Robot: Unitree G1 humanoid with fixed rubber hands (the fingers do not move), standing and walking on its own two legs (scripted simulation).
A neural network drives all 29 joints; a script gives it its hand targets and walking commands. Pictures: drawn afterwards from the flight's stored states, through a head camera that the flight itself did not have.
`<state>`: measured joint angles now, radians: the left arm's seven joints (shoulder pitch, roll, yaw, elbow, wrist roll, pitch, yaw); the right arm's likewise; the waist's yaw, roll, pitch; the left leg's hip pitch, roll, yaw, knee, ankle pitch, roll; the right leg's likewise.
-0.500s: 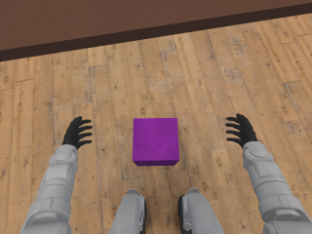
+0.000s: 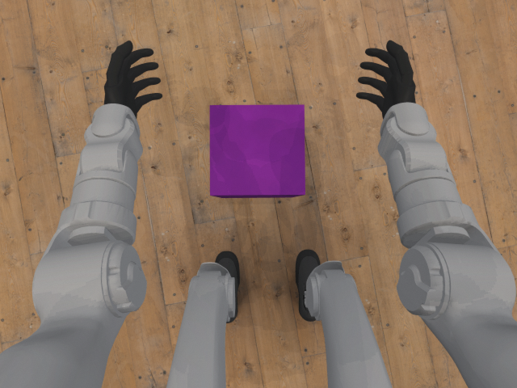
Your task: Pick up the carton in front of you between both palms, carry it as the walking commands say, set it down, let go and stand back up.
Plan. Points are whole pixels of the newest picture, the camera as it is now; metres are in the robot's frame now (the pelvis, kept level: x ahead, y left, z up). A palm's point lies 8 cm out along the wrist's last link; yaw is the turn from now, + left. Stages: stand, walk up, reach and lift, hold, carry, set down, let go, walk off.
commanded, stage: reach and lift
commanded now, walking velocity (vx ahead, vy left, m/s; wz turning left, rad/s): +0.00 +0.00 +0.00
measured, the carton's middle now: (256, 158) +0.48 +0.02 -0.50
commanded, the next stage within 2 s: none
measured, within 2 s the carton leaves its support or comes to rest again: leaves its support in 1.58 s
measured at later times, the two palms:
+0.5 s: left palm (169, 149) +0.48 +0.21 -0.35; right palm (347, 146) +0.48 -0.17 -0.35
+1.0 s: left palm (184, 154) +0.48 +0.20 -0.43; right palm (335, 148) +0.49 -0.16 -0.43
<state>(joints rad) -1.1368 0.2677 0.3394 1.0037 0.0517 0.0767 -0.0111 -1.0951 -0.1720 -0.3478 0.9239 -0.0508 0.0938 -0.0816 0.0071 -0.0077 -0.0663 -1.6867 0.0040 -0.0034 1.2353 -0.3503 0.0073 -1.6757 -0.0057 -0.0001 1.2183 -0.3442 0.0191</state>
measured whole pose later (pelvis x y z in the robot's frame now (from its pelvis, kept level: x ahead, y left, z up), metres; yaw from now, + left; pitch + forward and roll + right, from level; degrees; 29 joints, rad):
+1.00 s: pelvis -0.04 +0.00 -0.25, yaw +0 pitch +38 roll -1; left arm -1.35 0.37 0.01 1.13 -0.28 -0.01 0.11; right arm -1.37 -0.33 -0.02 1.14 0.30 0.00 -0.15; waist 0.02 -0.02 0.31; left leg -2.30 0.00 -0.01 2.19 -0.55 0.00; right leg -2.29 0.02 0.01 2.17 -0.55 0.03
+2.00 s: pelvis -0.04 -0.02 -0.17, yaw +3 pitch +41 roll +0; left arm -1.06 0.06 0.42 0.81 0.16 0.31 0.04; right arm -1.07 -0.02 -0.48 0.81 -0.16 0.29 -0.11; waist 0.02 -0.03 -0.12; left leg -2.12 -0.05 -0.05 1.91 -0.50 -0.04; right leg -2.10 0.08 0.04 1.92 -0.52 0.04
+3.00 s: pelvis +0.05 -0.01 +0.09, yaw +3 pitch +18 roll +0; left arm -0.39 -0.12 0.32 0.53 0.20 0.37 0.02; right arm -0.40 0.14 -0.34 0.54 -0.19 0.35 -0.05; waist 0.01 -0.02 -0.18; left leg -0.87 -0.03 -0.05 0.94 -0.38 -0.01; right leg -0.85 0.04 0.07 0.95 -0.41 0.01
